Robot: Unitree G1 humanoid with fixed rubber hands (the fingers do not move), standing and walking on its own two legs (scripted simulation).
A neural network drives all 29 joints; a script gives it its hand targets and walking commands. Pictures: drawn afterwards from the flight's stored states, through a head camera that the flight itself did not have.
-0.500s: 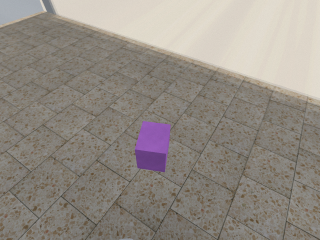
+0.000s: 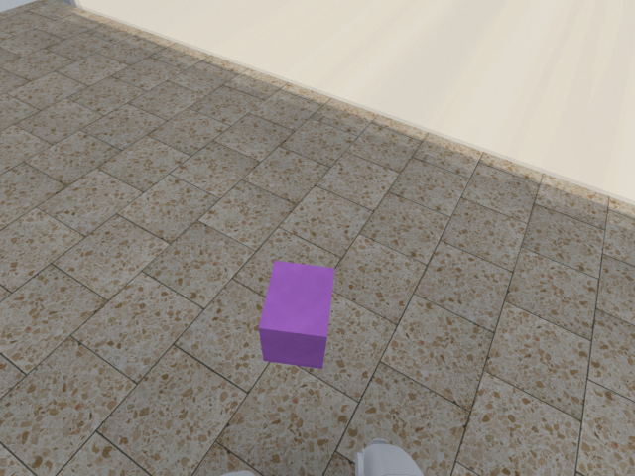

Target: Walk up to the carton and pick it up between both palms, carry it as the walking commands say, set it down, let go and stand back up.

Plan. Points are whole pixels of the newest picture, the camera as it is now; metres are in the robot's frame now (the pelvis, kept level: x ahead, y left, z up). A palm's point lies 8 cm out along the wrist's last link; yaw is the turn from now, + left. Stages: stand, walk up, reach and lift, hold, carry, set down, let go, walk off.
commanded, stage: walk up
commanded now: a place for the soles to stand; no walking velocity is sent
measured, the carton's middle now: (298, 315) +0.66 +0.03 -0.62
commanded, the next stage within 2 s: none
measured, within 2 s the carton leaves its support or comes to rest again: neither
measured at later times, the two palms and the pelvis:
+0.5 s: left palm out of the picture +0.15 +0.30 -0.12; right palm (561, 473) +0.16 -0.32 -0.10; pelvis +0.08 -0.01 +0.00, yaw +3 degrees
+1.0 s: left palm out of the picture +0.14 +0.28 -0.09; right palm (548, 426) +0.21 -0.31 -0.08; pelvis +0.09 -0.02 +0.03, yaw +6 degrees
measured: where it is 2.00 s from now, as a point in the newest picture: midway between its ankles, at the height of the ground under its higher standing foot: outside the picture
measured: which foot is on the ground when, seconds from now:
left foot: down 0.00-1.00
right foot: up 0.00-0.02, down 0.04-1.00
